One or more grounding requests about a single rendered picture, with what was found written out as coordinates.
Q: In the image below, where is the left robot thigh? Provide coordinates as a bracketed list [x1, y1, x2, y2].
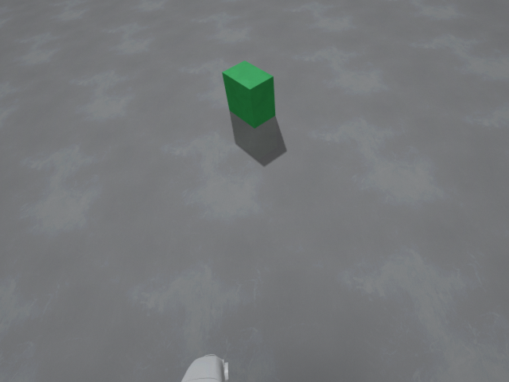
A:
[181, 356, 230, 382]

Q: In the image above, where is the carton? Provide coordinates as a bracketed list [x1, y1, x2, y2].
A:
[222, 61, 275, 128]

